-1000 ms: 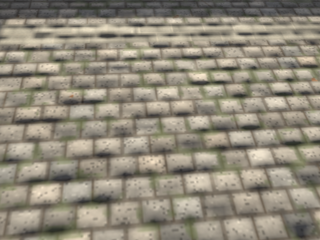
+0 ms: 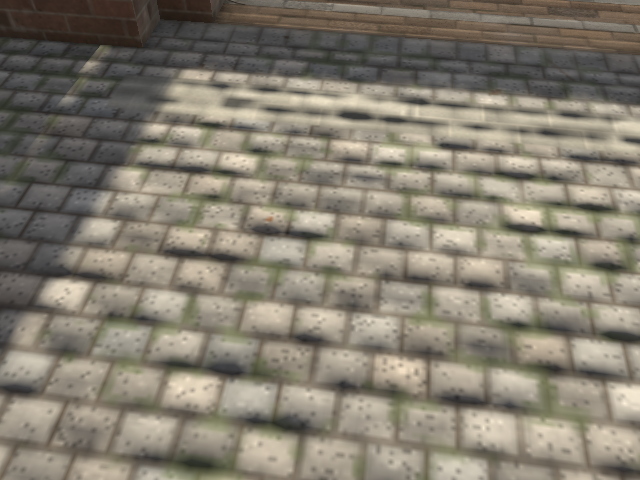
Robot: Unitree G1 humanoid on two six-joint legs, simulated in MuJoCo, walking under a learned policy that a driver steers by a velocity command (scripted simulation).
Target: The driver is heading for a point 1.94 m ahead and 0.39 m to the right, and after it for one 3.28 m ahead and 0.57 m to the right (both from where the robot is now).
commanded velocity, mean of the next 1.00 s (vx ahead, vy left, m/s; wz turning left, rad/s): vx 0.31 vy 0.00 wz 0.01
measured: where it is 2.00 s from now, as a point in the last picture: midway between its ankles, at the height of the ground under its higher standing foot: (335, 350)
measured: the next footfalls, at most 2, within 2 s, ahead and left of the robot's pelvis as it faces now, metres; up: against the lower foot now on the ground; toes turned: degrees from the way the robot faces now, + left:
right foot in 0.84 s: +0.42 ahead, -0.12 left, +0.00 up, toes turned +0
left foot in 1.38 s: +0.70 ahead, +0.12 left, +0.00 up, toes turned +1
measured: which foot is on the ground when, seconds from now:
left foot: down 0.00-0.84, up 0.86-1.00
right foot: down 0.00-0.44, up 0.46-0.82, down 0.84-1.00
